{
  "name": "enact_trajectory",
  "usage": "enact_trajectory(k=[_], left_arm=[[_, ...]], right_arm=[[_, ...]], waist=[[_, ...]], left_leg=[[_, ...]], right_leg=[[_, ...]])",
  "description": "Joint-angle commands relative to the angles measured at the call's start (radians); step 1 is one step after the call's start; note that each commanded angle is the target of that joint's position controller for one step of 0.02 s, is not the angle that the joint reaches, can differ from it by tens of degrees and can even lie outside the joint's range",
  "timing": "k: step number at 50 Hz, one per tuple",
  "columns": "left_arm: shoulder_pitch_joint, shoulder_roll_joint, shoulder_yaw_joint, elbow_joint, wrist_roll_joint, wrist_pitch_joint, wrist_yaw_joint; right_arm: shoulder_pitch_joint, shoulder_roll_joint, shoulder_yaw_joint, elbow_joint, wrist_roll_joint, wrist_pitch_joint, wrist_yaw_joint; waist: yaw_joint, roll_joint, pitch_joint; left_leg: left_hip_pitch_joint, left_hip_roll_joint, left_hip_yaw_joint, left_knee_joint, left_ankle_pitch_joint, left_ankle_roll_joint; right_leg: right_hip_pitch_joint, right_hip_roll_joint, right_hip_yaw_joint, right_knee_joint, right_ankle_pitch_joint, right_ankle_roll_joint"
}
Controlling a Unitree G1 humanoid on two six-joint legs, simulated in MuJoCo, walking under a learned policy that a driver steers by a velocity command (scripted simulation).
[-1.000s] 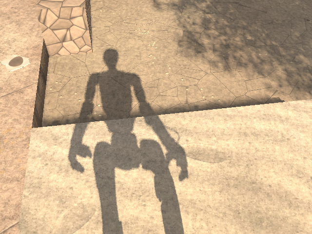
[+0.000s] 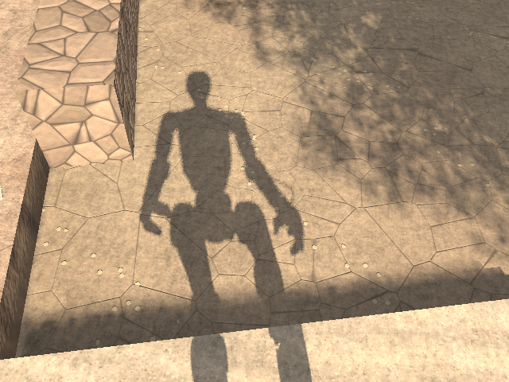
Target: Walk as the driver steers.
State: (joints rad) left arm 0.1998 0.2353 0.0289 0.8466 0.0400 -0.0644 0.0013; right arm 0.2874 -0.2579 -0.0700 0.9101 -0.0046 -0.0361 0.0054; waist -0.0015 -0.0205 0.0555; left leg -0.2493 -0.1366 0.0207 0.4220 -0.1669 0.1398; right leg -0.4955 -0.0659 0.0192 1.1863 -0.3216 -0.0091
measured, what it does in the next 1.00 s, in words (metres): walks ahead: right foot, then left foot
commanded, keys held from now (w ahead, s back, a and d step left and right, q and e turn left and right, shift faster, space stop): w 0.32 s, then no key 0.46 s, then w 0.22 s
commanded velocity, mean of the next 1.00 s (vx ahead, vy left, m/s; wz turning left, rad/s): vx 0.31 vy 0.00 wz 0.11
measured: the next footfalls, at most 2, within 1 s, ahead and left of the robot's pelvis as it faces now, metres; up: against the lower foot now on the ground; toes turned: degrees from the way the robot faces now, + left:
right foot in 0.40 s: +0.39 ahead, -0.11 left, +0.00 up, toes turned +3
left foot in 0.86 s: +0.38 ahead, +0.08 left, +0.00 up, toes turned +4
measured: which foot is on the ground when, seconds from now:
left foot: down 0.00-0.38, up 0.40-0.84, down 0.86-1.00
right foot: up 0.00-0.38, down 0.40-0.88, up 0.90-1.00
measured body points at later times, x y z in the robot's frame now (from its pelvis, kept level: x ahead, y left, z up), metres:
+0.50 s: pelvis +0.27 -0.05 +0.00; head +0.30 -0.06 +0.44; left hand +0.39 +0.22 -0.11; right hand +0.30 -0.32 -0.15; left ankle +0.12 +0.05 -0.64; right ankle +0.35 -0.12 -0.74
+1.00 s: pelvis +0.35 -0.03 +0.01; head +0.34 -0.02 +0.46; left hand +0.41 +0.23 -0.13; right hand +0.40 -0.28 -0.13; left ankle +0.34 +0.07 -0.74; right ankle +0.37 -0.12 -0.71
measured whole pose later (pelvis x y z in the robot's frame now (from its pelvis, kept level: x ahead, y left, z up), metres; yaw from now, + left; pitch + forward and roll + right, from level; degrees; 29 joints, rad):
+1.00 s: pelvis +0.35 -0.03 +0.01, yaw +5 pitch -1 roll +0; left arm 0.26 0.25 0.02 0.90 0.02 0.00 -0.01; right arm 0.33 -0.21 -0.02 0.95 -0.02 -0.02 -0.01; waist -0.02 -0.02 -0.02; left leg -0.15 -0.02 -0.01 0.37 -0.21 0.05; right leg -0.32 0.04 -0.02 0.68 -0.36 -0.06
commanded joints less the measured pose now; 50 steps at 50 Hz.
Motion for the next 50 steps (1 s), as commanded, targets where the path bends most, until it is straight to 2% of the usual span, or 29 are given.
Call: enact_trajectory(k=[1, 4, 7, 13, 15, 16, 18, 19, 20, 21, 22, 23, 24, 25, 27, 29, 31, 34, 37, 39, 41, 42, 43, 44, 45, 46, 47, 48, 50], left_arm=[[0.081, 0.074, 0.016, -0.043, 0.010, 0.028, -0.008], [-0.046, 0.077, 0.015, -0.088, 0.006, 0.034, -0.013], [-0.124, 0.075, 0.013, -0.114, -0.001, 0.036, -0.017], [-0.268, 0.078, 0.004, -0.173, -0.013, 0.025, -0.028], [-0.269, 0.086, 0.004, -0.187, -0.015, 0.018, -0.029], [-0.226, 0.093, 0.007, -0.179, -0.016, 0.014, -0.028], [-0.021, 0.119, 0.021, -0.112, -0.012, -0.001, -0.011], [0.133, 0.132, 0.028, -0.071, -0.003, -0.018, 0.001], [0.296, 0.213, 0.044, -0.048, 0.015, -0.026, 0.017], [0.287, 0.290, 0.065, -0.038, 0.005, -0.015, 0.009], [0.242, 0.214, 0.055, -0.049, -0.050, -0.003, -0.004], [0.139, 0.144, 0.033, -0.059, -0.048, -0.004, -0.005], [0.082, 0.092, 0.018, -0.064, -0.038, -0.007, -0.006], [0.071, 0.076, 0.010, -0.057, -0.039, -0.011, -0.001], [0.079, 0.080, 0.004, -0.034, -0.037, -0.017, 0.000], [0.085, 0.103, 0.006, -0.020, -0.032, -0.025, -0.003], [0.073, 0.101, -0.001, -0.013, -0.029, -0.021, -0.003], [0.086, 0.103, -0.007, 0.000, -0.028, -0.007, -0.003], [0.094, 0.104, -0.015, 0.015, -0.027, 0.019, 0.004], [0.085, 0.102, -0.018, 0.020, -0.024, 0.032, 0.010], [0.101, 0.139, -0.002, 0.031, -0.036, 0.050, 0.017], [0.118, 0.129, -0.002, 0.037, -0.038, 0.057, 0.019], [0.115, 0.101, -0.005, 0.030, -0.038, 0.060, 0.018], [0.106, 0.060, -0.014, 0.011, -0.046, 0.063, 0.011], [0.050, 0.078, -0.010, -0.002, -0.034, 0.062, 0.006], [0.016, 0.092, -0.004, -0.018, -0.019, 0.056, 0.003], [-0.001, 0.112, 0.004, -0.020, -0.021, 0.051, -0.001], [0.001, 0.123, 0.011, -0.020, -0.023, 0.047, -0.006], [-0.010, 0.104, 0.016, -0.026, -0.016, 0.036, -0.030]], right_arm=[[0.039, -0.128, -0.024, -0.052, 0.004, -0.028, -0.007], [0.108, -0.120, -0.019, -0.041, 0.007, -0.032, -0.006], [0.169, -0.120, -0.016, -0.033, 0.009, -0.034, -0.005], [0.231, -0.124, -0.007, -0.022, -0.007, -0.030, -0.021], [0.229, -0.137, -0.007, -0.017, -0.013, -0.029, -0.028], [0.207, -0.146, -0.007, -0.020, -0.015, -0.030, -0.032], [0.176, -0.156, -0.007, -0.017, -0.016, -0.033, -0.035], [0.157, -0.155, -0.005, -0.019, -0.001, -0.036, -0.031], [0.171, -0.104, 0.010, -0.058, 0.019, -0.046, -0.028], [0.362, -0.032, 0.016, -0.030, 0.055, -0.039, -0.032], [0.302, -0.132, -0.002, -0.013, 0.004, -0.028, -0.041], [0.205, -0.114, -0.001, -0.035, 0.003, -0.028, -0.037], [0.152, -0.098, 0.005, -0.048, -0.001, -0.026, -0.033], [0.131, -0.095, 0.004, -0.052, -0.009, -0.013, -0.025], [0.168, -0.069, 0.008, -0.040, -0.019, 0.019, -0.013], [0.179, -0.047, 0.013, -0.034, -0.013, 0.039, -0.012], [0.145, -0.037, 0.019, -0.037, -0.015, 0.051, -0.016], [0.058, -0.026, 0.034, -0.044, -0.015, 0.064, -0.021], [-0.009, -0.027, 0.046, -0.050, -0.011, 0.076, -0.019], [-0.033, -0.031, 0.053, -0.046, -0.013, 0.073, -0.024], [-0.011, -0.040, 0.056, -0.037, -0.028, 0.052, -0.029], [0.007, -0.056, 0.053, -0.033, -0.036, 0.037, -0.031], [0.055, -0.073, 0.051, -0.019, -0.041, 0.024, -0.033], [0.040, -0.133, 0.036, -0.011, -0.018, 0.022, -0.032], [0.096, -0.159, 0.019, 0.010, 0.002, 0.022, -0.025], [0.117, -0.155, 0.016, 0.020, -0.005, 0.020, -0.020], [0.109, -0.127, 0.018, 0.022, -0.017, 0.017, -0.018], [0.090, -0.122, 0.016, 0.018, -0.018, 0.012, -0.018], [0.063, -0.111, 0.016, 0.021, -0.004, 0.000, -0.027]], waist=[[0.037, 0.035, -0.044], [-0.007, 0.058, -0.004], [-0.047, 0.075, -0.013], [-0.092, 0.081, 0.020], [-0.080, 0.088, 0.031], [-0.052, 0.092, 0.023], [0.030, 0.092, -0.064], [0.108, 0.067, -0.144], [0.140, -0.044, -0.292], [0.055, -0.243, -0.402], [0.058, -0.069, -0.347], [0.036, -0.053, -0.197], [0.020, -0.014, -0.121], [0.004, -0.031, -0.089], [-0.033, -0.055, -0.100], [-0.057, -0.056, -0.125], [-0.064, -0.065, -0.127], [-0.038, -0.099, -0.116], [-0.013, -0.092, -0.109], [-0.004, -0.080, -0.065], [-0.011, -0.067, -0.049], [-0.010, -0.049, -0.027], [-0.019, -0.003, -0.017], [0.004, 0.129, 0.035], [-0.044, 0.222, 0.081], [-0.061, 0.243, 0.103], [-0.060, 0.209, 0.100], [-0.041, 0.176, 0.074], [-0.018, 0.134, 0.033]], left_leg=[[0.025, 0.259, -0.268, -0.227, 0.271, 0.149], [0.074, 0.242, -0.252, -0.262, 0.279, 0.112], [0.181, 0.243, -0.240, -0.243, 0.357, 0.067], [0.335, 0.283, -0.244, -0.195, 0.452, 0.072], [0.355, 0.308, -0.247, -0.171, 0.526, 0.067], [0.348, 0.313, -0.236, -0.141, 0.608, 0.053], [0.337, 0.273, -0.201, 0.073, 0.910, 0.008], [0.255, 0.228, -0.165, 0.266, 0.835, -0.019], [0.067, 0.153, -0.125, 0.563, 0.423, -0.044], [-0.199, -0.038, -0.088, 0.906, -0.441, -0.082], [-0.235, 0.021, -0.172, 0.950, -0.381, -0.074], [-0.275, 0.057, -0.167, 0.921, -0.323, -0.083], [-0.274, 0.091, -0.148, 0.851, -0.274, -0.089], [-0.250, 0.112, -0.138, 0.791, -0.247, -0.099], [-0.147, 0.107, -0.113, 0.711, -0.206, -0.121], [-0.112, 0.102, -0.090, 0.651, -0.170, -0.133], [-0.102, 0.119, -0.069, 0.549, -0.127, -0.139], [-0.052, 0.140, -0.034, 0.389, -0.070, -0.139], [-0.002, 0.146, -0.030, 0.295, -0.083, -0.139], [0.025, 0.149, -0.030, 0.193, -0.111, -0.133], [0.085, 0.138, -0.002, 0.062, -0.124, -0.108], [0.113, 0.153, -0.028, 0.019, -0.159, -0.085], [0.148, 0.207, -0.097, -0.015, -0.219, -0.055], [0.122, 0.263, -0.254, -0.114, -0.403, 0.003], [0.107, 0.355, -0.414, -0.251, -0.533, 0.062], [0.124, 0.427, -0.503, -0.313, -0.507, 0.103], [0.133, 0.444, -0.504, -0.332, -0.436, 0.118], [0.150, 0.433, -0.472, -0.335, -0.383, 0.112], [0.195, 0.384, -0.382, -0.343, -0.279, 0.077]], right_leg=[[-0.059, -0.032, -0.011, -0.087, 0.065, 0.037], [-0.141, -0.047, -0.028, -0.255, 0.198, 0.051], [-0.181, -0.038, -0.033, -0.372, 0.304, 0.044], [-0.210, 0.009, -0.054, -0.545, 0.309, 0.004], [-0.161, 0.029, -0.059, -0.599, 0.268, -0.026], [-0.089, 0.045, -0.060, -0.631, 0.233, -0.045], [0.157, 0.116, -0.078, -0.682, 0.203, -0.083], [0.368, 0.075, -0.049, -0.754, 0.354, -0.108], [0.639, -0.166, 0.185, -0.708, 0.585, -0.160], [0.823, -0.429, 0.568, -0.720, 0.982, -0.350], [0.712, -0.361, 0.527, -0.740, 0.958, -0.340], [0.587, -0.316, 0.373, -0.775, 0.938, -0.311], [0.487, -0.260, 0.275, -0.820, 0.935, -0.267], [0.424, -0.218, 0.208, -0.853, 0.944, -0.232], [0.330, -0.173, 0.124, -0.886, 1.000, -0.206], [0.300, -0.155, 0.071, -0.894, 1.043, -0.213], [0.278, -0.130, 0.029, -0.901, 0.997, -0.202], [0.247, -0.107, 0.013, -0.914, 0.824, -0.177], [0.243, -0.112, 0.053, -0.935, 0.575, -0.170], [0.224, -0.123, 0.094, -0.941, 0.390, -0.174], [0.210, -0.118, 0.153, -0.948, 0.034, -0.167], [0.177, -0.107, 0.180, -0.941, -0.120, -0.154], [0.136, -0.077, 0.176, -0.885, -0.197, -0.140], [0.033, 0.031, 0.079, -0.821, -0.237, -0.105], [-0.018, 0.110, -0.034, -0.665, -0.147, -0.070], [-0.054, 0.112, -0.052, -0.590, -0.089, -0.064], [-0.072, 0.088, -0.022, -0.510, -0.088, -0.057], [-0.075, 0.074, -0.007, -0.458, -0.083, -0.050], [-0.066, 0.051, -0.003, -0.433, -0.031, -0.034]])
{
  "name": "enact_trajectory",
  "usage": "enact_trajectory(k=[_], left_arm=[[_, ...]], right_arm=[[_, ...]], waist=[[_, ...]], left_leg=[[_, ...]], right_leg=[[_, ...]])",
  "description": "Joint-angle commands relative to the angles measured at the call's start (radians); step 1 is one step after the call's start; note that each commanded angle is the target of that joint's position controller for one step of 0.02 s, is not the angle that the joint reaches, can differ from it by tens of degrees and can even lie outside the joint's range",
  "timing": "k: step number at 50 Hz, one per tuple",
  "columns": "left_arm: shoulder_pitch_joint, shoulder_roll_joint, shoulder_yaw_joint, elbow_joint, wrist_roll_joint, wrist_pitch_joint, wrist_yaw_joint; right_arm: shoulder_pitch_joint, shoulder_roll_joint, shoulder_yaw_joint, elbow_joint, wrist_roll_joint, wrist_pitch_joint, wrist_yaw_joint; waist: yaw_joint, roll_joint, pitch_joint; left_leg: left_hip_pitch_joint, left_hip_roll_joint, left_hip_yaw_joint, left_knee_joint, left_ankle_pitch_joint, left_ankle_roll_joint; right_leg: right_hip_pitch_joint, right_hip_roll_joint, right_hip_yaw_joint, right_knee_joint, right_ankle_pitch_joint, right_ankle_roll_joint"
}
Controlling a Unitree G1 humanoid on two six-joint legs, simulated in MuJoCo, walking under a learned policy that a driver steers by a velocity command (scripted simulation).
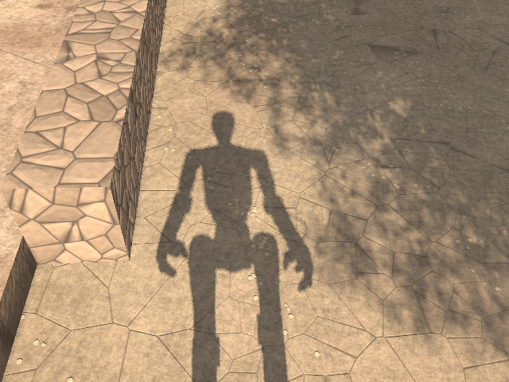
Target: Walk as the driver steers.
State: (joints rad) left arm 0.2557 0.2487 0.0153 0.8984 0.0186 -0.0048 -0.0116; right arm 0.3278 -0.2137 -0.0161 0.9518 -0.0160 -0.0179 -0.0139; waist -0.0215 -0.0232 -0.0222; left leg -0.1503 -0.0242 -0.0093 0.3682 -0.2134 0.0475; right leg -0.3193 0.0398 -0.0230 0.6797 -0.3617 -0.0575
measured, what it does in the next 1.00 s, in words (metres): goes down: right foot, then left foot 0.16 m lower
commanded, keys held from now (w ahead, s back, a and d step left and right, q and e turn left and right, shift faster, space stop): w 0.84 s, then no key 0.06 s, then e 0.10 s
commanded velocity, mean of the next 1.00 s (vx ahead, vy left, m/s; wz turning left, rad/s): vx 0.44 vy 0.00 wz -0.01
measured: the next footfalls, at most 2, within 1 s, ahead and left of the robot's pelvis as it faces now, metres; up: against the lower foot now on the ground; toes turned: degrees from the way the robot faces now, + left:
right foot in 0.24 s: +0.14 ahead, -0.13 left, +0.00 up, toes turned -3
left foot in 0.88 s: +0.60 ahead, +0.05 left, -0.16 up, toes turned +3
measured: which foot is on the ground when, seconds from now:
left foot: down 0.00-0.26, up 0.28-0.86, down 0.88-1.00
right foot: up 0.00-0.22, down 0.24-0.88, up 0.90-1.00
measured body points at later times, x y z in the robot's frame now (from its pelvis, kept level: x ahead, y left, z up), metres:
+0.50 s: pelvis +0.17 -0.07 +0.00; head +0.17 -0.08 +0.45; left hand +0.15 +0.20 -0.13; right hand +0.24 -0.33 -0.14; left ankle +0.23 +0.09 -0.68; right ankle +0.10 -0.12 -0.75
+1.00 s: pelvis +0.50 -0.02 -0.17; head +0.57 -0.01 +0.27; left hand +0.44 +0.23 -0.32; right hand +0.62 -0.26 -0.31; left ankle +0.56 +0.05 -0.91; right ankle +0.31 -0.14 -0.68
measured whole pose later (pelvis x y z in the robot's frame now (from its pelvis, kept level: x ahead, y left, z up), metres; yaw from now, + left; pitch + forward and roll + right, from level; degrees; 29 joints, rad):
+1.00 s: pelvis +0.50 -0.02 -0.17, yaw -2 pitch +2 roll +0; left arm 0.37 0.22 0.02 1.04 -0.01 -0.04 0.05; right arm 0.10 -0.20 -0.04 0.93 -0.04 -0.08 0.01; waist 0.06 -0.03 0.12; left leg -0.37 -0.03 0.11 0.47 -0.14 0.08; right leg -0.42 0.03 0.05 1.68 -0.64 -0.05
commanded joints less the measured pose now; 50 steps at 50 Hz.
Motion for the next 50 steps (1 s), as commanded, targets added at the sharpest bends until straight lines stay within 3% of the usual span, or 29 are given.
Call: enact_trajectory(k=[1, 7, 9, 11, 12, 13, 14, 15, 16, 17, 19, 22, 23, 25, 26, 27, 32, 35, 38, 40, 42, 43, 44, 45, 46, 47, 48, 49, 50], left_arm=[[-0.071, 0.083, 0.030, -0.079, 0.006, -0.025, -0.023], [-0.152, 0.068, 0.021, -0.115, 0.007, -0.015, -0.027], [-0.114, 0.074, 0.021, -0.113, 0.009, -0.012, -0.023], [-0.004, 0.080, 0.027, -0.078, 0.012, -0.018, -0.014], [0.103, 0.107, 0.040, -0.040, 0.018, -0.023, -0.001], [0.256, 0.188, 0.064, -0.005, 0.032, -0.034, 0.009], [0.282, 0.314, 0.096, 0.001, 0.010, -0.029, 0.002], [0.221, 0.244, 0.083, -0.014, -0.005, -0.027, -0.004], [0.132, 0.175, 0.062, -0.043, -0.002, -0.034, -0.014], [0.095, 0.136, 0.052, -0.052, -0.001, -0.041, -0.015], [0.086, 0.115, 0.045, -0.053, -0.009, -0.057, -0.002], [0.176, 0.126, 0.051, -0.005, -0.011, -0.065, 0.008], [0.214, 0.135, 0.054, 0.008, 0.007, -0.073, 0.008], [0.243, 0.124, 0.049, 0.023, -0.001, -0.079, 0.011], [0.253, 0.123, 0.047, 0.051, -0.002, -0.096, 0.015], [0.268, 0.134, 0.050, 0.062, -0.004, -0.105, 0.022], [0.253, 0.100, 0.037, 0.092, 0.001, -0.119, 0.041], [0.318, 0.099, 0.033, 0.112, 0.031, -0.115, 0.050], [0.344, 0.086, 0.025, 0.122, 0.045, -0.100, 0.046], [0.330, 0.082, 0.018, 0.124, 0.044, -0.094, 0.050], [0.344, 0.104, 0.017, 0.141, 0.044, -0.081, 0.057], [0.354, 0.106, 0.018, 0.159, 0.039, -0.074, 0.060], [0.315, 0.100, 0.021, 0.165, 0.009, -0.064, 0.060], [0.315, 0.063, 0.030, 0.157, -0.013, -0.057, 0.058], [0.491, 0.058, 0.027, 0.149, -0.103, -0.057, 0.077], [0.387, 0.104, 0.026, 0.137, -0.098, -0.062, 0.085], [0.300, 0.100, 0.020, 0.113, -0.063, -0.053, 0.075], [0.238, 0.082, 0.017, 0.113, -0.022, -0.038, 0.065], [0.161, 0.108, 0.035, 0.087, 0.030, -0.033, 0.044]], right_arm=[[0.012, -0.151, -0.038, -0.020, 0.011, -0.024, -0.008], [0.048, -0.180, -0.055, 0.012, -0.002, -0.035, 0.007], [0.042, -0.193, -0.061, 0.016, -0.003, -0.035, 0.014], [0.009, -0.195, -0.063, 0.015, 0.007, -0.027, 0.013], [0.007, -0.182, -0.057, 0.015, 0.006, -0.025, 0.015], [-0.025, -0.129, -0.045, -0.018, 0.003, -0.027, 0.021], [0.009, -0.097, -0.039, -0.049, 0.008, -0.028, 0.029], [0.020, -0.184, -0.064, -0.021, -0.010, -0.019, 0.029], [0.010, -0.184, -0.069, -0.014, -0.005, -0.019, 0.041], [0.006, -0.163, -0.067, -0.005, 0.002, -0.019, 0.048], [-0.025, -0.143, -0.066, -0.004, -0.013, -0.008, 0.054], [-0.085, -0.117, -0.060, -0.019, -0.025, 0.013, 0.058], [-0.104, -0.120, -0.063, -0.021, -0.024, 0.017, 0.061], [-0.151, -0.126, -0.068, -0.039, -0.024, 0.017, 0.060], [-0.239, -0.143, -0.080, -0.077, -0.013, 0.005, 0.052], [-0.265, -0.149, -0.081, -0.080, -0.016, -0.005, 0.052], [-0.354, -0.103, -0.065, -0.111, -0.021, -0.019, 0.065], [-0.455, -0.113, -0.062, -0.162, -0.028, -0.022, 0.070], [-0.521, -0.085, -0.045, -0.206, -0.012, -0.032, 0.071], [-0.483, -0.070, -0.037, -0.194, -0.011, -0.041, 0.068], [-0.282, -0.093, -0.046, -0.117, -0.024, -0.050, 0.050], [-0.115, -0.123, -0.057, -0.051, -0.038, -0.053, 0.035], [0.095, -0.150, -0.069, 0.021, -0.058, -0.059, 0.031], [0.187, -0.234, -0.085, 0.072, -0.058, -0.063, 0.036], [0.237, -0.265, -0.088, 0.048, -0.031, -0.075, 0.041], [0.216, -0.209, -0.080, 0.014, -0.006, -0.062, 0.046], [0.113, -0.187, -0.074, -0.019, -0.018, -0.062, 0.030], [0.042, -0.138, -0.063, -0.032, -0.037, -0.062, 0.007], [-0.010, -0.114, -0.048, -0.044, -0.014, -0.077, -0.010]], waist=[[0.007, 0.130, 0.095], [-0.021, 0.141, 0.080], [-0.003, 0.141, 0.085], [0.057, 0.109, 0.086], [0.103, 0.065, 0.049], [0.165, -0.127, -0.016], [0.129, -0.305, -0.009], [0.082, -0.149, 0.055], [0.042, -0.077, 0.096], [0.022, -0.050, 0.108], [0.011, -0.053, 0.118], [0.022, -0.030, 0.105], [0.037, -0.036, 0.086], [0.040, -0.018, 0.102], [0.043, -0.046, 0.135], [0.053, -0.048, 0.133], [0.061, -0.046, 0.149], [0.110, -0.010, 0.191], [0.152, 0.004, 0.217], [0.151, 0.034, 0.204], [0.091, 0.049, 0.119], [0.033, 0.063, 0.042], [-0.087, 0.099, -0.028], [-0.084, 0.251, -0.079], [-0.020, 0.322, -0.342], [-0.101, 0.183, -0.422], [-0.086, 0.112, -0.363], [-0.058, 0.058, -0.299], [-0.026, -0.015, -0.201]], left_leg=[[0.099, 0.249, -0.305, -0.287, -0.182, 0.157], [0.024, 0.229, -0.195, -0.256, -0.079, 0.161], [-0.034, 0.221, -0.163, -0.222, -0.022, 0.151], [-0.104, 0.205, -0.137, -0.125, 0.023, 0.120], [-0.163, 0.172, -0.102, 0.009, 0.082, 0.101], [-0.271, 0.086, -0.002, 0.329, 0.021, 0.065], [-0.505, -0.047, 0.031, 0.542, -0.304, 0.045], [-0.535, 0.015, -0.057, 0.667, -0.303, 0.068], [-0.516, 0.056, -0.075, 0.686, -0.214, 0.072], [-0.493, 0.084, -0.069, 0.666, -0.151, 0.061], [-0.472, 0.115, -0.054, 0.626, -0.055, 0.027], [-0.507, 0.109, -0.008, 0.617, 0.021, -0.016], [-0.539, 0.104, 0.002, 0.654, 0.080, -0.016], [-0.592, 0.103, -0.005, 0.637, 0.131, -0.023], [-0.671, 0.103, -0.049, 0.547, 0.151, -0.026], [-0.678, 0.094, -0.044, 0.496, 0.211, -0.023], [-0.533, 0.089, 0.013, 0.268, 0.565, -0.002], [-0.638, 0.109, 0.011, 0.240, 0.581, 0.031], [-0.567, 0.101, 0.050, 0.109, 0.632, 0.040], [-0.431, 0.094, 0.065, -0.001, 0.660, 0.037], [-0.244, 0.085, 0.060, -0.087, 0.685, 0.043], [-0.070, 0.069, 0.082, -0.116, 0.711, 0.042], [0.205, 0.108, 0.092, -0.202, 0.874, 0.049], [0.486, 0.240, 0.005, -0.001, 1.360, 0.074], [0.974, 0.510, -0.211, 0.417, 1.849, 0.195], [0.958, 0.532, -0.268, 0.336, 1.709, 0.231], [0.814, 0.522, -0.273, 0.200, 1.104, 0.293], [0.582, 0.505, -0.307, 0.116, 0.819, 0.313], [0.350, 0.464, -0.253, 0.031, 0.728, 0.273]], right_leg=[[-0.224, -0.059, 0.031, 0.069, 0.041, 0.025], [-0.084, -0.064, -0.029, -0.042, 0.107, 0.042], [0.009, -0.052, -0.052, -0.068, 0.090, 0.033], [0.171, -0.029, -0.068, -0.194, 0.133, 0.019], [0.324, -0.028, -0.032, -0.263, 0.087, 0.000], [0.470, -0.225, 0.222, -0.401, -0.060, -0.043], [0.507, -0.394, 0.587, -0.525, -0.209, -0.144], [0.421, -0.396, 0.572, -0.513, -0.234, -0.184], [0.341, -0.356, 0.485, -0.516, -0.162, -0.178], [0.306, -0.322, 0.405, -0.542, -0.074, -0.165], [0.294, -0.276, 0.301, -0.577, 0.117, -0.143], [0.329, -0.255, 0.199, -0.561, 0.411, -0.157], [0.355, -0.258, 0.177, -0.541, 0.425, -0.171], [0.360, -0.263, 0.164, -0.524, 0.507, -0.175], [0.416, -0.236, 0.156, -0.526, 0.450, -0.138], [0.435, -0.231, 0.151, -0.509, 0.449, -0.126], [0.294, -0.192, 0.105, -0.418, 0.337, -0.131], [0.359, -0.217, 0.134, -0.313, 0.284, -0.139], [0.350, -0.186, 0.118, -0.222, 0.298, -0.122], [0.341, -0.155, 0.098, -0.126, 0.336, -0.103], [0.382, -0.118, 0.094, 0.140, 0.515, -0.101], [0.360, -0.094, 0.098, 0.370, 0.542, -0.104], [0.213, -0.045, 0.042, 0.684, 0.431, -0.077], [-0.107, 0.104, -0.024, 1.087, -0.450, -0.034], [-0.462, 0.084, 0.151, 1.253, -0.539, -0.005], [-0.560, 0.023, 0.148, 1.215, -0.433, -0.001], [-0.631, -0.043, 0.117, 1.115, -0.307, 0.005], [-0.572, -0.081, 0.070, 1.075, -0.244, 0.017], [-0.486, -0.106, 0.096, 0.902, -0.079, 0.022]])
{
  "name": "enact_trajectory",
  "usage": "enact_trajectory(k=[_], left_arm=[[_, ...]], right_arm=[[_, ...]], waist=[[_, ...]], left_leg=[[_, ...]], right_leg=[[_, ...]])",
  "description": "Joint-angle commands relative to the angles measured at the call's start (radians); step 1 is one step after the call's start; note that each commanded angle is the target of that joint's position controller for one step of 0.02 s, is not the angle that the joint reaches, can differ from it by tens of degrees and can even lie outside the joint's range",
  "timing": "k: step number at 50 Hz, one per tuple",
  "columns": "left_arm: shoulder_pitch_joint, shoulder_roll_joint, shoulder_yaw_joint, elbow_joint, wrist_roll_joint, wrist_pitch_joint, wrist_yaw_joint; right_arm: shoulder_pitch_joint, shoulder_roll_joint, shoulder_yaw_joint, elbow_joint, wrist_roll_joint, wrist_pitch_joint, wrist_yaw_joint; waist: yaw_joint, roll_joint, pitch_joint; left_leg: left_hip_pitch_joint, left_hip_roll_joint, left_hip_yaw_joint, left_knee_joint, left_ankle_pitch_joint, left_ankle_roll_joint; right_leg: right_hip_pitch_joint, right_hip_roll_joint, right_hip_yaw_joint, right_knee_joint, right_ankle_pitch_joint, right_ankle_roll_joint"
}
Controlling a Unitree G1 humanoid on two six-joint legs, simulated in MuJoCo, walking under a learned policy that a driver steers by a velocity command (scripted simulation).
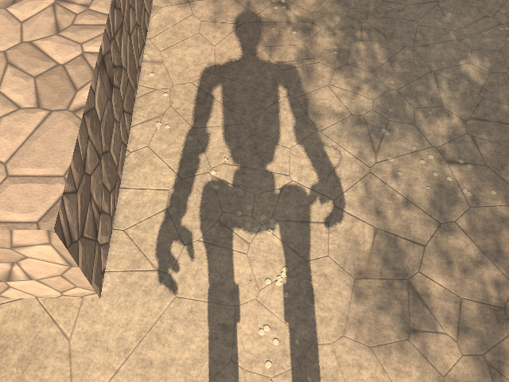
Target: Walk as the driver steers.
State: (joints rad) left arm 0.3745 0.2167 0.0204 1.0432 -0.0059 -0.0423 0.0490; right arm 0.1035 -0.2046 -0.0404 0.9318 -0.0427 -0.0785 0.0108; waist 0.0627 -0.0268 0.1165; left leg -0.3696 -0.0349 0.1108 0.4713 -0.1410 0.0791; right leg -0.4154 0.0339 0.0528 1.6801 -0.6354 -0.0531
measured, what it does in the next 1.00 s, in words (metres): walks ahead: right foot, then left foot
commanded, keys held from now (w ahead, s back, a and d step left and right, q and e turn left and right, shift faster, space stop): e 0.62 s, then q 0.38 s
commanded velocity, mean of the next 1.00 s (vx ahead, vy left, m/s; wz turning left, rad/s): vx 0.06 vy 0.00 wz -0.27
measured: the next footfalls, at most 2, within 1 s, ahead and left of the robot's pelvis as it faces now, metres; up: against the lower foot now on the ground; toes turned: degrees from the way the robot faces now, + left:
right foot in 0.28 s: +0.24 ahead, -0.11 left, +0.00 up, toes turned -11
left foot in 0.78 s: +0.21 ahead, +0.10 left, +0.00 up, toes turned -22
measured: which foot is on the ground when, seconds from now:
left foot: down 0.00-0.30, up 0.32-0.76, down 0.78-1.00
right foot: up 0.00-0.26, down 0.28-0.80, up 0.82-1.00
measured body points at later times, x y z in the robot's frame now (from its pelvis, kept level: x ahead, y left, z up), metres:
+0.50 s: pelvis +0.13 -0.03 +0.00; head +0.16 -0.05 +0.45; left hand +0.30 +0.21 -0.12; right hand +0.19 -0.30 -0.14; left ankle +0.15 +0.12 -0.66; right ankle +0.21 -0.10 -0.73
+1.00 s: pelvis +0.16 +0.03 +0.01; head +0.18 +0.04 +0.46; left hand +0.33 +0.25 -0.13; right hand +0.14 -0.24 -0.12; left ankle +0.17 +0.11 -0.73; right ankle +0.11 -0.10 -0.72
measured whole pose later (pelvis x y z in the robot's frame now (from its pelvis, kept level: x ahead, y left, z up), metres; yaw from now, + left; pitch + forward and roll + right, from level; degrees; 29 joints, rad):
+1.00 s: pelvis +0.16 +0.03 +0.01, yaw -15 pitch +1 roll -2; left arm 0.14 0.25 0.05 0.93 0.01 0.02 0.02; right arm 0.27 -0.22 -0.04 0.92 -0.02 0.00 -0.01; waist -0.02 -0.01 0.01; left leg -0.21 -0.06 -0.11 0.45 -0.24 0.05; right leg -0.26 0.05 0.06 0.59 -0.33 0.00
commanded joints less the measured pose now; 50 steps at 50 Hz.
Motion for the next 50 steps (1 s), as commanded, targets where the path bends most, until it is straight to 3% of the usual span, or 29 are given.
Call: enact_trajectory(k=[1, 2, 3, 4, 6, 9, 11, 13, 14, 15, 16, 17, 19, 21, 22, 25, 28, 31, 35, 38, 39, 40, 41, 42, 44, 45, 48, 50], left_arm=[[0.026, 0.126, 0.036, -0.069, 0.081, 0.022, -0.033], [-0.024, 0.075, 0.030, -0.107, 0.058, 0.035, -0.050], [-0.033, 0.037, 0.021, -0.123, 0.057, 0.039, -0.062], [-0.014, 0.007, 0.013, -0.124, 0.046, 0.033, -0.070], [0.011, 0.015, 0.012, -0.119, 0.022, 0.019, -0.084], [-0.066, 0.044, 0.018, -0.144, 0.037, 0.027, -0.077], [-0.137, 0.065, 0.025, -0.173, 0.049, 0.032, -0.082], [-0.125, 0.080, 0.036, -0.181, 0.056, 0.028, -0.085], [-0.076, 0.116, 0.050, -0.173, 0.058, 0.018, -0.080], [-0.049, 0.228, 0.078, -0.193, 0.050, 0.012, -0.069], [-0.023, 0.246, 0.088, -0.194, 0.010, 0.033, -0.069], [-0.043, 0.243, 0.092, -0.205, -0.001, 0.045, -0.066], [-0.161, 0.172, 0.074, -0.224, 0.018, 0.064, -0.048], [-0.204, 0.143, 0.069, -0.240, 0.022, 0.069, -0.043], [-0.193, 0.147, 0.072, -0.242, 0.021, 0.066, -0.046], [-0.175, 0.185, 0.088, -0.239, 0.018, 0.061, -0.051], [-0.163, 0.197, 0.096, -0.241, 0.021, 0.070, -0.049], [-0.157, 0.208, 0.103, -0.242, 0.024, 0.077, -0.051], [-0.187, 0.168, 0.088, -0.235, 0.037, 0.078, -0.050], [-0.168, 0.132, 0.066, -0.194, 0.025, 0.089, -0.038], [-0.128, 0.110, 0.057, -0.173, 0.024, 0.087, -0.034], [-0.101, 0.081, 0.047, -0.168, 0.011, 0.083, -0.036], [-0.178, 0.117, 0.055, -0.177, 0.007, 0.077, -0.037], [-0.203, 0.111, 0.050, -0.174, 0.017, 0.068, -0.040], [-0.226, 0.116, 0.049, -0.167, 0.024, 0.057, -0.040], [-0.228, 0.130, 0.051, -0.165, 0.026, 0.054, -0.037], [-0.237, 0.141, 0.058, -0.162, 0.012, 0.047, -0.018], [-0.266, 0.129, 0.058, -0.178, 0.006, 0.051, -0.009]], right_arm=[[0.204, -0.134, -0.022, -0.015, 0.027, -0.023, -0.041], [0.175, -0.135, -0.018, 0.001, 0.029, -0.026, -0.040], [0.152, -0.138, -0.019, 0.004, 0.026, -0.034, -0.036], [0.109, -0.130, -0.018, 0.000, 0.026, -0.038, -0.029], [0.073, -0.123, -0.019, -0.015, 0.031, -0.042, -0.015], [0.102, -0.122, -0.028, -0.014, 0.053, -0.025, -0.020], [0.138, -0.136, -0.036, -0.006, 0.047, 0.002, -0.028], [0.166, -0.158, -0.046, -0.003, 0.037, 0.028, -0.034], [0.220, -0.172, -0.052, 0.002, 0.025, 0.040, -0.033], [0.289, -0.151, -0.053, -0.028, 0.017, 0.055, -0.030], [0.295, -0.111, -0.039, -0.057, 0.026, 0.084, -0.033], [0.251, -0.108, -0.032, -0.063, 0.018, 0.101, -0.035], [0.146, -0.107, -0.033, -0.090, 0.021, 0.103, -0.039], [0.153, -0.125, -0.036, -0.086, 0.002, 0.114, -0.042], [0.159, -0.123, -0.037, -0.085, 0.002, 0.119, -0.040], [0.128, -0.104, -0.033, -0.102, 0.018, 0.126, -0.039], [0.078, -0.115, -0.035, -0.124, 0.021, 0.130, -0.043], [0.053, -0.123, -0.036, -0.142, 0.028, 0.124, -0.045], [0.141, -0.110, -0.028, -0.110, 0.036, 0.112, -0.044], [0.240, -0.074, -0.015, -0.060, 0.034, 0.106, -0.041], [0.214, -0.079, -0.008, -0.063, 0.024, 0.097, -0.043], [0.186, -0.138, -0.011, -0.085, 0.006, 0.086, -0.042], [0.113, -0.156, -0.005, -0.094, 0.007, 0.076, -0.031], [0.027, -0.141, -0.001, -0.106, 0.017, 0.067, -0.026], [0.027, -0.194, -0.018, -0.098, 0.027, 0.061, -0.024], [0.054, -0.212, -0.026, -0.091, 0.030, 0.061, -0.024], [0.188, -0.215, -0.041, -0.054, 0.026, 0.062, -0.023], [0.261, -0.215, -0.049, -0.032, 0.023, 0.067, -0.029]], waist=[[-0.078, 0.020, -0.255], [-0.024, 0.001, -0.159], [-0.004, 0.071, -0.126], [0.021, 0.127, -0.140], [0.034, 0.190, -0.205], [0.010, 0.120, -0.204], [-0.018, 0.103, -0.154], [-0.016, 0.068, -0.135], [-0.006, -0.015, -0.166], [-0.028, -0.251, -0.217], [-0.024, -0.256, -0.335], [-0.024, -0.109, -0.304], [-0.057, -0.023, -0.139], [-0.073, -0.064, -0.145], [-0.074, -0.052, -0.169], [-0.065, -0.032, -0.193], [-0.040, -0.078, -0.189], [-0.029, -0.086, -0.182], [-0.045, -0.114, -0.209], [-0.080, -0.085, -0.185], [-0.056, -0.025, -0.149], [-0.034, 0.127, -0.157], [-0.028, 0.168, -0.067], [-0.004, 0.158, -0.039], [-0.013, 0.184, -0.050], [-0.024, 0.197, -0.050], [-0.079, 0.197, -0.102], [-0.110, 0.195, -0.136]], left_leg=[[0.351, 0.464, -0.330, -0.104, 0.749, 0.228], [0.140, 0.373, -0.199, -0.175, 0.697, 0.181], [0.037, 0.307, -0.125, -0.189, 0.750, 0.158], [0.007, 0.259, -0.054, -0.183, 0.771, 0.133], [0.033, 0.239, 0.003, -0.139, 0.786, 0.117], [0.097, 0.277, 0.006, -0.105, 0.651, 0.095], [0.138, 0.298, 0.004, -0.055, 0.554, 0.077], [0.169, 0.294, 0.023, 0.099, 0.510, 0.051], [0.149, 0.247, 0.054, 0.272, 0.387, 0.008], [-0.002, 0.108, 0.120, 0.604, -0.148, -0.055], [-0.154, -0.034, -0.019, 0.790, -0.593, -0.071], [-0.185, 0.013, -0.116, 0.852, -0.535, -0.079], [-0.224, 0.060, -0.140, 0.766, -0.367, -0.083], [-0.152, 0.060, -0.129, 0.690, -0.284, -0.089], [-0.134, 0.051, -0.131, 0.676, -0.270, -0.091], [-0.133, 0.043, -0.147, 0.566, -0.260, -0.104], [-0.144, 0.035, -0.161, 0.474, -0.258, -0.114], [-0.120, 0.018, -0.170, 0.401, -0.268, -0.112], [0.045, 0.004, -0.120, 0.270, -0.290, -0.075], [0.245, -0.003, -0.090, -0.055, -0.163, -0.019], [0.261, 0.046, -0.185, -0.165, -0.172, -0.002], [0.227, 0.236, -0.450, -0.277, -0.304, 0.042], [0.032, 0.329, -0.571, -0.346, -0.328, 0.077], [-0.045, 0.290, -0.525, -0.328, -0.293, 0.062], [0.005, 0.209, -0.452, -0.271, -0.167, 0.025], [0.062, 0.199, -0.447, -0.234, -0.025, 0.030], [0.278, 0.214, -0.486, -0.107, 0.422, 0.085], [0.391, 0.239, -0.541, -0.064, 0.601, 0.137]], right_leg=[[-0.273, -0.098, -0.001, -0.155, 0.210, 0.028], [-0.171, -0.112, 0.000, -0.418, 0.292, 0.047], [-0.083, -0.089, -0.040, -0.552, 0.379, 0.049], [-0.014, -0.083, -0.059, -0.689, 0.467, 0.039], [0.085, -0.068, -0.079, -0.854, 0.603, 0.010], [0.102, -0.069, -0.098, -0.925, 0.619, -0.018], [0.080, -0.062, -0.112, -0.969, 0.541, -0.042], [0.114, -0.035, -0.121, -1.073, 0.485, -0.072], [0.196, -0.056, -0.051, -1.142, 0.687, -0.103], [0.313, -0.294, 0.257, -1.187, 1.267, -0.207], [0.392, -0.434, 0.509, -1.260, 1.273, -0.363], [0.336, -0.399, 0.490, -1.311, 0.997, -0.361], [0.169, -0.289, 0.361, -1.377, 0.654, -0.270], [0.114, -0.213, 0.288, -1.397, 0.594, -0.210], [0.125, -0.200, 0.283, -1.396, 0.608, -0.200], [0.166, -0.181, 0.299, -1.399, 0.539, -0.177], [0.186, -0.174, 0.358, -1.432, 0.320, -0.164], [0.181, -0.175, 0.415, -1.448, 0.236, -0.161], [0.134, -0.171, 0.366, -1.448, 0.269, -0.143], [0.058, -0.151, 0.325, -1.430, 0.204, -0.088], [0.030, -0.120, 0.290, -1.394, 0.199, -0.041], [0.017, -0.040, 0.179, -1.261, 0.229, 0.010], [0.069, 0.018, 0.070, -1.230, 0.313, 0.026], [0.184, -0.016, 0.064, -1.196, 0.398, 0.030], [0.195, 0.008, 0.031, -1.186, 0.460, 0.035], [0.165, 0.012, 0.017, -1.185, 0.448, 0.039], [0.046, 0.027, -0.015, -1.096, 0.300, 0.059], [-0.059, 0.039, -0.015, -0.963, 0.158, 0.066]])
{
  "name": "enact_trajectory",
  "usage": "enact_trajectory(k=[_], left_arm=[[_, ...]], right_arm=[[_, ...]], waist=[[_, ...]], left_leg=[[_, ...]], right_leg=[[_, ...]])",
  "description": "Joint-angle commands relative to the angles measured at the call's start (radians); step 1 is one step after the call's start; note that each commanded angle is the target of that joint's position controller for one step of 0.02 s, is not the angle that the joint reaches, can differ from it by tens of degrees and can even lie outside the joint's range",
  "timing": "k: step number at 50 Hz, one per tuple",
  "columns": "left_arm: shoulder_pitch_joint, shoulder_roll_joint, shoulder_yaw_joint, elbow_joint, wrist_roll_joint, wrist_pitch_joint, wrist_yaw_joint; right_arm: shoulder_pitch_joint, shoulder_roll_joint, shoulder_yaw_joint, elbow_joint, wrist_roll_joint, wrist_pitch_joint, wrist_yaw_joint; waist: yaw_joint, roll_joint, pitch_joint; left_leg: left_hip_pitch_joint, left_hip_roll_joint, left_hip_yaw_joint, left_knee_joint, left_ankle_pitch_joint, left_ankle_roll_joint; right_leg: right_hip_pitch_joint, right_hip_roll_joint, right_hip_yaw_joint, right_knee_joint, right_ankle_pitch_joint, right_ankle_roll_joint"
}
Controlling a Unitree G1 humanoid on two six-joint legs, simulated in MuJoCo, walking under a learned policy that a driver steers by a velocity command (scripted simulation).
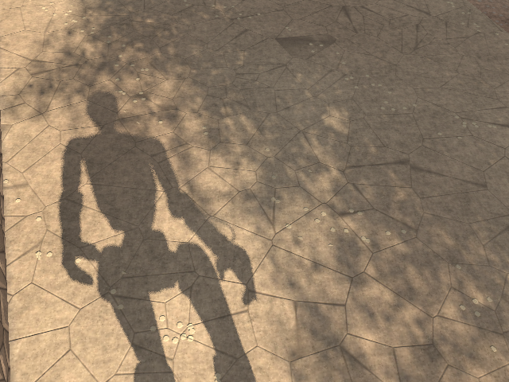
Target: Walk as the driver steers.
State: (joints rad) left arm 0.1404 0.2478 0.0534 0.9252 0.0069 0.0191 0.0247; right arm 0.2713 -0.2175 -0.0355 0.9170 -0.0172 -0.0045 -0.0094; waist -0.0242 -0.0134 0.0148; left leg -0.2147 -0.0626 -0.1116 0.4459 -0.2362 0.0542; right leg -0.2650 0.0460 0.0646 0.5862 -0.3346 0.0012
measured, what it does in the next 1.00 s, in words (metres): steps on the spot: right foot, then left foot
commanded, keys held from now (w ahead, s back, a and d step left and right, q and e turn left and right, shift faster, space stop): q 0.24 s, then no key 0.76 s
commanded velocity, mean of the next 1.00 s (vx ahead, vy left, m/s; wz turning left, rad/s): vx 0.00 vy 0.00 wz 0.22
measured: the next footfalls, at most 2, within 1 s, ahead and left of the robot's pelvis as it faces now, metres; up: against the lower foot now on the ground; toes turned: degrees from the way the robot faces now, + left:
right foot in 0.22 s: +0.02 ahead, -0.12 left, +0.00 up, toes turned +12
left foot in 0.60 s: -0.03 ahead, +0.09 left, +0.00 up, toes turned +10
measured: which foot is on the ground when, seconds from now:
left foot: down 0.00-0.22, up 0.24-0.58, down 0.60-1.00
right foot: up 0.00-0.20, down 0.22-1.00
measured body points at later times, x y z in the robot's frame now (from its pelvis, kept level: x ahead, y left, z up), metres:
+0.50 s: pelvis -0.02 -0.03 +0.00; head +0.01 -0.05 +0.45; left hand -0.01 +0.24 -0.12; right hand +0.12 -0.28 -0.15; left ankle -0.07 +0.10 -0.70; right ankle -0.02 -0.13 -0.74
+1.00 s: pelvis -0.03 +0.00 +0.00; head -0.03 +0.01 +0.45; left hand -0.08 +0.25 -0.16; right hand +0.07 -0.23 -0.14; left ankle -0.07 +0.08 -0.74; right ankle -0.02 -0.13 -0.74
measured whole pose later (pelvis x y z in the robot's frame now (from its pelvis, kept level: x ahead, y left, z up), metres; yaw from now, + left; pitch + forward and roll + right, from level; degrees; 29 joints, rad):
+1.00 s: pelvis -0.03 +0.00 +0.00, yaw +13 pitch -2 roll +0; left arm 0.25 0.23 0.01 1.11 0.02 0.01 0.02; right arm 0.19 -0.21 0.00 1.10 -0.01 0.00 -0.02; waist 0.02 -0.02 0.03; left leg -0.11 -0.06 -0.03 0.37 -0.23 0.06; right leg -0.10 -0.01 -0.01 0.35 -0.22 0.01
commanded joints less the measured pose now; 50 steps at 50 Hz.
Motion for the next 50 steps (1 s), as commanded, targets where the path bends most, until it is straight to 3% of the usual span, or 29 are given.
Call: enact_trajectory(k=[1, 4, 7, 9, 10, 11, 12, 13, 14, 15, 16, 18, 20, 26, 28, 29, 30, 31, 32, 33, 34, 36, 38, 40, 50], left_arm=[[-0.045, 0.090, 0.024, -0.067, -0.010, -0.009, 0.018], [-0.055, 0.084, 0.016, -0.082, -0.018, -0.008, 0.020], [-0.044, 0.091, 0.009, -0.096, -0.021, -0.012, 0.015], [0.012, 0.096, 0.007, -0.089, -0.020, -0.015, 0.017], [0.070, 0.095, 0.006, -0.075, -0.017, -0.017, 0.021], [0.104, 0.138, 0.018, -0.066, -0.005, -0.021, 0.030], [0.102, 0.227, 0.032, -0.077, 0.016, -0.019, 0.040], [0.037, 0.285, 0.040, -0.108, 0.025, -0.010, 0.034], [0.028, 0.223, 0.029, -0.111, 0.026, -0.012, 0.026], [-0.011, 0.155, 0.011, -0.116, 0.016, -0.016, 0.019], [-0.038, 0.126, 0.002, -0.123, 0.016, -0.018, 0.013], [-0.005, 0.127, 0.000, -0.106, 0.017, -0.028, 0.013], [0.054, 0.131, -0.001, -0.074, 0.016, -0.036, 0.010], [0.102, 0.150, -0.007, -0.023, 0.023, -0.036, -0.004], [0.100, 0.152, -0.007, -0.009, 0.020, -0.030, -0.007], [0.093, 0.153, -0.007, 0.000, 0.016, -0.026, -0.007], [0.105, 0.138, -0.010, 0.003, 0.016, -0.030, -0.009], [0.126, 0.108, -0.017, -0.010, 0.015, -0.037, -0.017], [0.189, 0.055, -0.031, 0.014, 0.001, -0.033, -0.016], [0.172, 0.075, -0.030, 0.040, 0.011, -0.024, -0.006], [0.133, 0.102, -0.020, 0.045, 0.013, -0.020, -0.005], [0.107, 0.115, -0.012, 0.056, 0.014, -0.018, -0.013], [0.136, 0.079, -0.023, 0.086, 0.016, -0.017, -0.014], [0.141, 0.075, -0.024, 0.110, 0.017, -0.018, -0.010], [0.139, 0.062, -0.028, 0.178, 0.014, -0.016, -0.004]], right_arm=[[0.110, -0.206, -0.060, -0.010, -0.003, -0.002, -0.012], [0.074, -0.212, -0.076, -0.019, -0.003, 0.018, -0.018], [0.004, -0.216, -0.087, -0.040, -0.001, 0.034, -0.008], [-0.054, -0.222, -0.093, -0.057, 0.001, 0.043, 0.002], [-0.093, -0.225, -0.095, -0.068, 0.004, 0.046, 0.006], [-0.106, -0.201, -0.089, -0.081, 0.009, 0.045, 0.007], [-0.042, -0.119, -0.072, -0.088, 0.011, 0.041, 0.009], [-0.030, -0.155, -0.077, -0.091, 0.004, 0.041, -0.003], [-0.037, -0.200, -0.085, -0.080, -0.013, 0.045, -0.003], [-0.027, -0.194, -0.086, -0.056, -0.010, 0.051, 0.001], [-0.007, -0.179, -0.083, -0.040, -0.009, 0.057, 0.007], [0.001, -0.165, -0.074, -0.025, -0.013, 0.064, 0.023], [-0.031, -0.151, -0.064, -0.024, -0.008, 0.067, 0.025], [-0.121, -0.120, -0.031, -0.015, 0.012, 0.070, 0.011], [-0.102, -0.117, -0.026, 0.005, 0.016, 0.065, 0.002], [-0.074, -0.110, -0.021, 0.023, 0.012, 0.057, -0.002], [-0.066, -0.132, -0.022, 0.032, 0.000, 0.044, -0.009], [-0.038, -0.185, -0.026, 0.038, -0.018, 0.027, -0.017], [-0.088, -0.195, -0.019, 0.050, -0.003, 0.021, -0.016], [-0.124, -0.146, -0.009, 0.052, 0.005, 0.017, -0.009], [-0.144, -0.135, -0.006, 0.052, 0.003, 0.014, -0.004], [-0.114, -0.134, 0.000, 0.080, 0.000, 0.010, -0.010], [-0.098, -0.129, 0.002, 0.104, 0.008, 0.006, -0.014], [-0.096, -0.121, 0.006, 0.115, 0.007, 0.003, -0.014], [-0.066, -0.106, 0.020, 0.163, 0.005, -0.007, -0.018]], waist=[[-0.027, 0.170, -0.045], [-0.015, 0.144, -0.071], [0.000, 0.157, -0.090], [0.032, 0.162, -0.097], [0.068, 0.147, -0.099], [0.073, 0.098, -0.096], [0.034, -0.140, -0.098], [0.028, -0.196, -0.064], [0.015, -0.107, -0.025], [-0.007, -0.061, 0.013], [-0.021, -0.075, 0.030], [-0.012, -0.134, 0.023], [0.007, -0.125, 0.005], [0.046, -0.158, -0.025], [0.028, -0.153, -0.023], [0.002, -0.128, -0.014], [0.003, -0.091, -0.030], [0.025, 0.027, -0.079], [0.080, 0.126, -0.062], [0.063, 0.116, -0.042], [0.047, 0.109, -0.002], [0.034, 0.115, 0.016], [0.039, 0.089, 0.027], [0.039, 0.056, 0.036], [0.041, 0.026, 0.039]], left_leg=[[0.269, 0.271, -0.337, -0.030, 0.733, 0.178], [0.273, 0.245, -0.352, -0.027, 0.693, 0.177], [0.188, 0.209, -0.371, -0.049, 0.547, 0.149], [0.098, 0.179, -0.377, -0.047, 0.459, 0.117], [0.028, 0.143, -0.361, -0.028, 0.359, 0.081], [-0.105, 0.091, -0.323, 0.021, 0.172, 0.024], [-0.281, -0.031, -0.153, 0.238, -0.172, -0.032], [-0.345, -0.095, -0.009, 0.400, -0.359, -0.043], [-0.312, -0.023, -0.018, 0.536, -0.337, -0.039], [-0.290, -0.013, -0.024, 0.593, -0.274, -0.041], [-0.280, -0.014, -0.015, 0.630, -0.219, -0.051], [-0.285, -0.026, 0.003, 0.643, -0.173, -0.069], [-0.278, -0.025, 0.012, 0.576, -0.169, -0.085], [-0.073, 0.005, 0.094, 0.234, -0.196, -0.068], [0.011, 0.010, 0.116, 0.072, -0.115, -0.047], [0.091, 0.026, 0.113, -0.097, 0.036, -0.035], [0.206, 0.078, 0.043, -0.178, 0.155, -0.025], [0.329, 0.225, -0.113, -0.175, 0.322, -0.003], [0.236, 0.308, -0.151, -0.111, 0.508, 0.068], [0.160, 0.278, -0.126, -0.102, 0.391, 0.071], [0.125, 0.218, -0.095, -0.111, 0.281, 0.039], [0.086, 0.173, -0.069, -0.134, 0.223, 0.012], [0.085, 0.161, -0.059, -0.140, 0.194, 0.007], [0.080, 0.161, -0.060, -0.142, 0.181, 0.009], [0.048, 0.149, -0.060, -0.161, 0.142, 0.011]], right_leg=[[-0.245, 0.027, -0.019, 0.179, -0.174, 0.014], [-0.249, 0.018, -0.003, 0.199, -0.169, 0.020], [-0.141, 0.029, -0.003, 0.090, -0.130, 0.017], [-0.011, 0.038, -0.010, -0.052, -0.063, 0.003], [0.099, 0.034, -0.022, -0.196, 0.039, -0.003], [0.235, -0.035, 0.026, -0.301, 0.098, -0.017], [0.349, -0.291, 0.275, -0.387, 0.057, -0.074], [0.203, -0.449, 0.428, -0.376, 0.181, -0.188], [0.132, -0.442, 0.395, -0.346, 0.293, -0.237], [0.083, -0.372, 0.298, -0.336, 0.340, -0.223], [0.076, -0.303, 0.205, -0.323, 0.397, -0.194], [0.118, -0.242, 0.111, -0.287, 0.587, -0.181], [0.174, -0.237, 0.089, -0.261, 0.671, -0.190], [0.166, -0.254, 0.095, -0.229, 0.635, -0.204], [0.149, -0.252, 0.110, -0.208, 0.624, -0.188], [0.116, -0.243, 0.103, -0.190, 0.602, -0.156], [0.054, -0.231, 0.099, -0.177, 0.524, -0.108], [-0.028, -0.179, 0.046, -0.116, 0.368, -0.063], [0.009, -0.111, -0.013, -0.208, 0.123, -0.045], [0.094, -0.118, -0.014, -0.248, 0.113, -0.035], [0.104, -0.105, 0.001, -0.254, 0.160, -0.032], [0.143, -0.115, 0.000, -0.253, 0.229, -0.030], [0.143, -0.124, 0.001, -0.265, 0.233, -0.028], [0.139, -0.125, 0.000, -0.271, 0.225, -0.025], [0.155, -0.135, -0.004, -0.266, 0.218, -0.017]])
Over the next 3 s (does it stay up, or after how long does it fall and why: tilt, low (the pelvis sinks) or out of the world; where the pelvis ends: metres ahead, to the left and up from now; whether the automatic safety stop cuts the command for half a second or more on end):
stays up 0.78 0.08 0.00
